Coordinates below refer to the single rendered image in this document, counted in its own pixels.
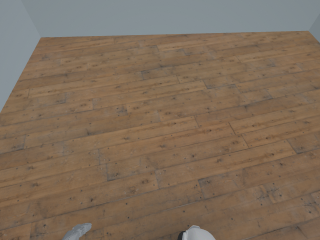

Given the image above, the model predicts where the robot right shin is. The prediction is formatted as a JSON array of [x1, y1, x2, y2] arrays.
[[187, 225, 200, 231]]

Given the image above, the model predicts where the right robot thigh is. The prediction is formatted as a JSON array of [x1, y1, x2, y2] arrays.
[[182, 228, 216, 240]]

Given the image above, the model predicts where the robot left hand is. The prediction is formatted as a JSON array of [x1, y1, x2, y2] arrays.
[[62, 223, 92, 240]]

